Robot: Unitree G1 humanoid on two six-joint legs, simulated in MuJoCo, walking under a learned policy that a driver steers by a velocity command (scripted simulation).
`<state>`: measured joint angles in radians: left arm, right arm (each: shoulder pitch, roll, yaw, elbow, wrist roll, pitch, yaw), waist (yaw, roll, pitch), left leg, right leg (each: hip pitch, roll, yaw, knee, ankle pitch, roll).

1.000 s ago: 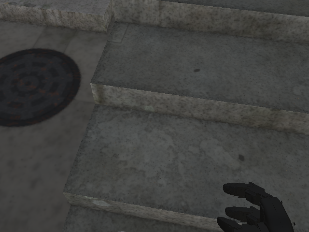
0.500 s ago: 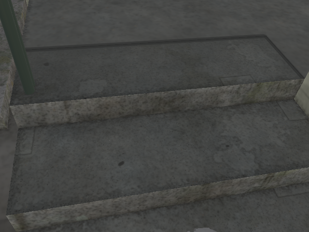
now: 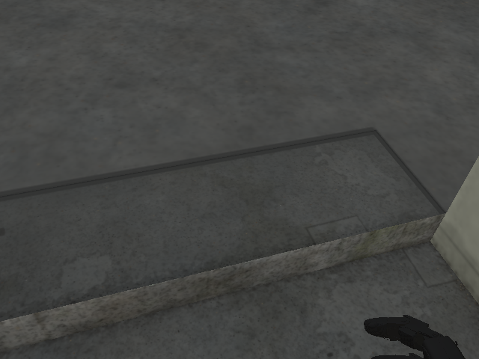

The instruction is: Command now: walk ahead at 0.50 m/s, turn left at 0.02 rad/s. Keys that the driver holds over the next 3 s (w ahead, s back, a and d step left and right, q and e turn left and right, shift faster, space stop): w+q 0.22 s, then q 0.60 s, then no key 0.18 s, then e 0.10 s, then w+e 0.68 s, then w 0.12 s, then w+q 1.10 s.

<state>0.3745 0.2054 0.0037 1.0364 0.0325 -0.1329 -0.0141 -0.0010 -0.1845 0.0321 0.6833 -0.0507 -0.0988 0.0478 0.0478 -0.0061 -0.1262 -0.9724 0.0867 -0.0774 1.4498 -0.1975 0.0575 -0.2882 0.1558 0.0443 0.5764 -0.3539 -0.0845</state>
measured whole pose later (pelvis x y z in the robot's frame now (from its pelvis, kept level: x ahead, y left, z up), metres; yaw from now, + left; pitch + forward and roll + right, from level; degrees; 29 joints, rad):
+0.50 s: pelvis +0.30 +0.06 +0.04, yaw +13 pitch +7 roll -2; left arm -0.06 0.14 -0.07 0.69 0.02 -0.02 -0.02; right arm 0.51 -0.17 -0.02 1.00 -0.05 -0.12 0.09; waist -0.05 0.01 -0.13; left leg -0.19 -0.07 -0.15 0.73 -0.31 0.03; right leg -0.92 0.01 -0.11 1.15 -0.38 -0.09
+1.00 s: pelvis +0.39 +0.13 +0.15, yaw +29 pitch +2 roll -2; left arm 0.02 0.28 0.08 0.80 0.03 -0.07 -0.02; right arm 0.20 -0.24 -0.06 0.80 0.01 -0.12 0.03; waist -0.01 0.00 -0.03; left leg -0.35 -0.01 -0.01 0.56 -0.25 0.04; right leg -0.46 -0.06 -0.05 1.04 -0.57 0.10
